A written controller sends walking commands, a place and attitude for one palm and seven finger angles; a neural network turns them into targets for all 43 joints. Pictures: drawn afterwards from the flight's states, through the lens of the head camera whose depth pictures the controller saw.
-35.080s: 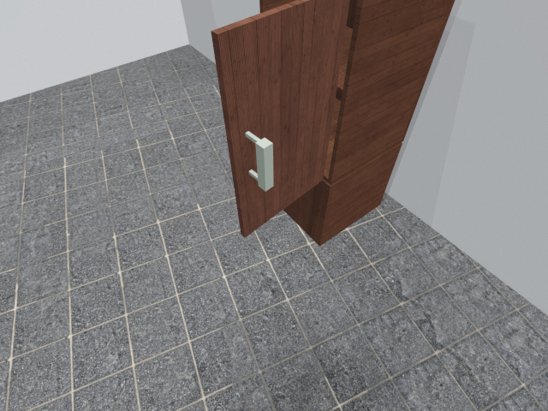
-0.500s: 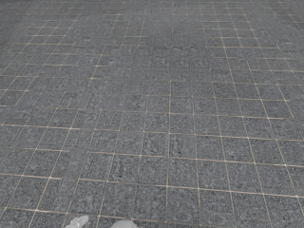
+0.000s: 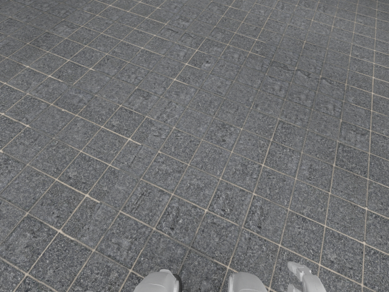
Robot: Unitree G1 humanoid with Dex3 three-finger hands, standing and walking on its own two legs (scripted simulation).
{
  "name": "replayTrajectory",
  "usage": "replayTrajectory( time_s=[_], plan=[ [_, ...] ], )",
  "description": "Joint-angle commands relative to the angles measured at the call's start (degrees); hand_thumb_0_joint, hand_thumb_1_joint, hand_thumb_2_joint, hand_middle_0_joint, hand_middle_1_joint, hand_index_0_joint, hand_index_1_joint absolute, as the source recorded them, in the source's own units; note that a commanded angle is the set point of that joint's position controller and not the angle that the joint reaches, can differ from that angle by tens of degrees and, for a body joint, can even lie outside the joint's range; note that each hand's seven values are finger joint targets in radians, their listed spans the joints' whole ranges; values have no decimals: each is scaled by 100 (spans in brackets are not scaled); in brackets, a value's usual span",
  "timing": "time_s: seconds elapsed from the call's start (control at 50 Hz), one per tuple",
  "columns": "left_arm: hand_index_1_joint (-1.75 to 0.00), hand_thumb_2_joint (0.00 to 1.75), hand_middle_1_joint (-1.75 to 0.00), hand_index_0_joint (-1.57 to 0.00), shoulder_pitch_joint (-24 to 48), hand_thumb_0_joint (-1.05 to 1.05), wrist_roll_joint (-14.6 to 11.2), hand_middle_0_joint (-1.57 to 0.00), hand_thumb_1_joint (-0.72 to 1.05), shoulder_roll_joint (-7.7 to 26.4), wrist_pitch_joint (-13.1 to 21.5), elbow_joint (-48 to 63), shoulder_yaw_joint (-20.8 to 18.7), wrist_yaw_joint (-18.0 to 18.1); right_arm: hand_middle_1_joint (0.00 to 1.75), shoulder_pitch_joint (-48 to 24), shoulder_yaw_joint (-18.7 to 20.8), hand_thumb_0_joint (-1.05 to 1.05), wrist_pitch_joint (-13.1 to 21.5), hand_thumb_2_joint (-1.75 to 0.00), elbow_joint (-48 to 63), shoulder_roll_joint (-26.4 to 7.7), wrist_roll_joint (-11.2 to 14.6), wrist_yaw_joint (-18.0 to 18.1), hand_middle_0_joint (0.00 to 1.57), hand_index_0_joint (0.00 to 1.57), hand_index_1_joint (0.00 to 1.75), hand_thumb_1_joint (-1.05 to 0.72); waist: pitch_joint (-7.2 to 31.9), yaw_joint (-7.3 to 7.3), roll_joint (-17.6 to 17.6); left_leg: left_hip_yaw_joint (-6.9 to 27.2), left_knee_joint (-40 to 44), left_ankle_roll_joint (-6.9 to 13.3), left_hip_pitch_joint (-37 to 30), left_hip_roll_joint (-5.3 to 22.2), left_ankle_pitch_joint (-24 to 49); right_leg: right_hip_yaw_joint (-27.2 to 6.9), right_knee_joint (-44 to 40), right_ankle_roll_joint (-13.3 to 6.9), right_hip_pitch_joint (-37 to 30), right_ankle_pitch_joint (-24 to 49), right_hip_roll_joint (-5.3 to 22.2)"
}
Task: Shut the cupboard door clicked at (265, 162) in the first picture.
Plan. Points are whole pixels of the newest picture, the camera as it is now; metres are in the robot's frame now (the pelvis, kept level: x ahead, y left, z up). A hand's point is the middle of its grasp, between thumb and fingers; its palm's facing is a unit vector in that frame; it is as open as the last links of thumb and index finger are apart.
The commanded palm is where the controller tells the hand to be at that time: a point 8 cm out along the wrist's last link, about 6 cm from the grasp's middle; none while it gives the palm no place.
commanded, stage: turn to face it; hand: left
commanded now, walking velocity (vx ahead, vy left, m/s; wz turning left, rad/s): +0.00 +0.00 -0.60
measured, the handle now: out of the picture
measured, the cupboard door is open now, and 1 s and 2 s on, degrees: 60 60 60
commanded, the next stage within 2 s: none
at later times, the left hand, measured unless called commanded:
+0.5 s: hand (138, 285) +0.13 +0.13 -0.15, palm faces -0.12 -0.97 -0.22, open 7.3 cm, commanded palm none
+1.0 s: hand (152, 210) +0.30 +0.13 -0.14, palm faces -0.43 -0.87 -0.24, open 7.4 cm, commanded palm none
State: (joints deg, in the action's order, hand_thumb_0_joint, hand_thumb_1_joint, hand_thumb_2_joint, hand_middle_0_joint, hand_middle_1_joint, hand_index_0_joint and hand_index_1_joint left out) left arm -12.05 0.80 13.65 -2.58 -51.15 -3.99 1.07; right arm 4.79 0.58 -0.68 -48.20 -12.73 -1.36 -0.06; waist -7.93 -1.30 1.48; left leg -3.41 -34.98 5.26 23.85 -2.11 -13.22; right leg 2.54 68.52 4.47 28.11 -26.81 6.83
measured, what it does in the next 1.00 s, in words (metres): steps on the spot, turning right: right foot, then left foot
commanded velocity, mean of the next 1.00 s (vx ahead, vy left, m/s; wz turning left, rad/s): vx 0.00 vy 0.00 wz -0.60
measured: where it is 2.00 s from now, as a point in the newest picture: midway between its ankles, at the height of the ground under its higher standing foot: outside the picture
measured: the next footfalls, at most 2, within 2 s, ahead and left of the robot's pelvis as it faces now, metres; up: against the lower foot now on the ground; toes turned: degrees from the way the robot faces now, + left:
right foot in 0.30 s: +0.07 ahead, -0.16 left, +0.00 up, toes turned -8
left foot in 0.68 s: +0.17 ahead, +0.08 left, +0.00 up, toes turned -16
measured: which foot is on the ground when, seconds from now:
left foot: down 0.00-0.32, up 0.34-0.66, down 0.68-1.00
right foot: up 0.00-0.28, down 0.30-0.68, up 0.70-1.00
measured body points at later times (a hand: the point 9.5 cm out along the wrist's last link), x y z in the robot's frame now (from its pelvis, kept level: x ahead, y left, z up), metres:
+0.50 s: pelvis +0.07 -0.05 +0.01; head +0.12 -0.06 +0.46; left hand +0.14 +0.18 -0.13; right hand +0.08 -0.31 -0.14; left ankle +0.05 +0.08 -0.66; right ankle +0.03 -0.16 -0.73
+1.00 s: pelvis +0.10 -0.02 +0.01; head +0.14 -0.02 +0.46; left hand +0.32 +0.18 -0.12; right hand +0.05 -0.28 -0.12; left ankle +0.13 +0.09 -0.73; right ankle +0.02 -0.14 -0.67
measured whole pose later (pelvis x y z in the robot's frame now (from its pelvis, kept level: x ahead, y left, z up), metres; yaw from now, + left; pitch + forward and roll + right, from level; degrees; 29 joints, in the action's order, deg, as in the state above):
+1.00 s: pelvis +0.10 -0.02 +0.01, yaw -29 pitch +0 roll -2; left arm -7.8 1.0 16.1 -5.3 -49.0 -5.3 -1.9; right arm 11.0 1.1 -1.2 -51.0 -11.6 -1.8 1.4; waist -5.4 -0.6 0.1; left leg -10.9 -29.6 -0.6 11.3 7.5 -17.7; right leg 2.7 52.1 3.0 24.2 -24.6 2.4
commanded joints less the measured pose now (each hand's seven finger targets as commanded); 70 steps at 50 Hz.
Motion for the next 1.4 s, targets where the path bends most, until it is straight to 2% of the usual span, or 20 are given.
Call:
replayTrajectory(
  time_s=[0.0,0.26,0.3,0.32,0.34,0.44,0.56,0.62,0.64,0.66,0.68,0.7,0.8,1.02,1.06,1.08,1.1,1.14,1.22,1.38],
  plan=[
    [-30,90,-30,-20,-634,0,53,-20,90,328,83,289,-96,-16,30,587,273,0,162,-90,143,-903,0,146,20,20,30,-90,1657,98,-627,1532,1490,459,-1548,1598,2526,-275,-191,21,128,655,-30],
    [-30,90,-30,-20,-549,0,59,-20,90,331,24,86,-36,-80,30,708,346,0,21,-90,-449,-745,37,191,20,20,30,-90,755,-75,-511,482,879,38,-746,1549,1070,-144,-3982,-304,-1824,1784,-510],
    [-30,90,-30,-20,-618,0,132,-20,90,952,159,108,-146,-39,30,789,319,0,5,-90,-292,-323,91,144,20,20,30,-90,729,0,1178,-378,-573,-597,103,505,-899,-2122,-4932,-954,-2182,3495,969],
    [-30,90,-30,-20,-752,0,96,-20,90,1110,193,88,-156,-41,30,601,294,0,-41,-90,-195,-321,66,153,20,20,30,-90,735,-130,1192,-177,-1636,-686,290,247,-2063,-2530,-5131,-1563,-1996,4318,1522],
    [-30,90,-30,-20,-655,0,90,-20,90,1033,179,103,-170,4,30,555,298,0,-87,-90,-164,-294,50,165,20,20,30,-90,879,-58,1011,225,-2211,-686,594,323,-1986,-2368,-5025,-1691,-2313,4496,1318],
    [-30,90,-30,-20,-480,0,40,-20,90,742,180,132,-214,55,30,405,320,0,-80,-90,-194,-348,78,166,20,20,30,-90,1127,3,578,357,-2496,-869,842,431,-1256,-1713,-4598,-1501,-2749,5097,649],
    [-30,90,-30,-20,-482,0,92,-20,90,923,117,144,-312,24,30,274,306,0,-26,-90,-23,-311,118,198,20,20,30,-90,1168,-66,813,271,-836,-882,143,269,-1187,-2120,-4366,-1521,-2402,4738,545],
    [-30,90,-30,-20,-92,0,35,-20,90,892,54,212,-316,-6,30,886,329,0,40,-90,-193,-421,139,231,20,20,30,-90,1220,293,773,217,862,-854,-1397,206,106,-2018,-3935,-1048,-1362,3849,135],
    [-30,90,-30,-20,-92,0,-21,-20,90,650,31,306,-256,-27,30,1089,369,0,111,-90,-233,-754,103,253,20,20,30,-90,1358,346,-41,672,1455,-732,-2243,836,621,-1645,-3480,-755,-668,2746,-340],
    [-30,90,-30,-20,-297,0,-73,-20,90,357,16,384,-190,-77,30,1206,468,0,155,-90,-183,-1314,25,263,20,20,30,-90,1498,329,-1715,2117,1650,-139,-2799,2367,1843,-866,-2289,-386,319,-176,-1057],
    [-30,90,-30,-20,-137,0,-25,-20,90,512,-2,418,-183,-70,30,1353,470,0,95,-90,-155,-1448,-9,292,20,20,30,-90,1372,440,-1637,2375,1604,401,-2251,2949,2275,-601,-1120,-302,182,-1112,-895],
    [-30,90,-30,-20,-134,0,23,-20,90,518,2,510,-191,-94,30,1136,430,0,66,-90,-16,-1328,-35,277,20,20,30,-90,1088,319,-1038,2120,1590,557,-1714,2912,1903,-613,-656,-275,95,-905,-666],
    [-30,90,-30,-20,9,0,39,-20,90,481,-119,402,-215,-285,30,623,335,0,91,-90,112,-999,-41,312,20,20,30,-90,823,120,-1103,661,1393,322,-1854,2107,2862,-226,-363,-108,318,-102,-483],
    [-30,90,-30,-20,388,0,45,-20,90,444,-46,734,-136,-331,30,799,506,0,43,-90,-34,-1243,-39,154,20,20,30,-90,980,176,-1347,-252,753,7,-1777,2242,2532,348,-3009,-316,-982,704,-623],
    [-30,90,-30,-20,-368,0,71,-20,90,817,48,522,-222,-296,30,626,518,0,31,-90,55,-1178,35,113,20,20,30,-90,1296,-240,-529,-654,-522,-472,-1019,1859,1564,12,-4345,-500,-2390,2140,-386],
    [-30,90,-30,-20,-705,0,130,-20,90,1475,150,439,-336,-219,30,549,397,0,12,-90,285,-666,75,84,20,20,30,-90,1336,-417,1516,-924,-1917,-857,502,960,-1447,-1930,-4840,-1027,-3264,3961,1029],
    [-30,90,-30,-20,-846,0,38,-20,90,1700,138,363,-366,-131,30,426,348,0,-69,-90,447,-653,54,126,20,20,30,-90,1318,-442,1735,-261,-2991,-922,995,644,-2515,-2569,-4737,-1558,-2927,5288,1657],
    [-30,90,-30,-20,-360,0,38,-20,90,1379,114,517,-328,-26,30,332,336,0,-115,-90,352,-687,65,178,20,20,30,-90,1050,-227,1501,446,-3567,-879,1429,823,-1868,-2347,-4938,-1632,-2563,4076,1261],
    [-30,90,-30,-20,227,0,15,-20,90,1008,155,691,-184,-32,30,596,351,0,-136,-90,100,-695,33,96,20,20,30,-90,1107,125,675,355,-3138,-1033,837,787,-822,-1446,-4788,-1365,-2088,3778,585],
    [-30,90,-30,-20,-165,0,77,-20,90,1105,141,519,-252,-74,30,289,339,0,-99,-90,280,-596,61,124,20,20,30,-90,1070,-35,675,302,-1668,-1037,563,493,-1041,-2166,-4798,-1563,-2058,3199,550]
  ],
)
